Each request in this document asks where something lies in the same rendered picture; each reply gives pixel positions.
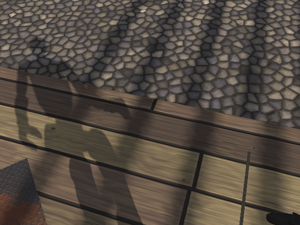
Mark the right robot hand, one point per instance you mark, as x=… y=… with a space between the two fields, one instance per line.
x=283 y=218

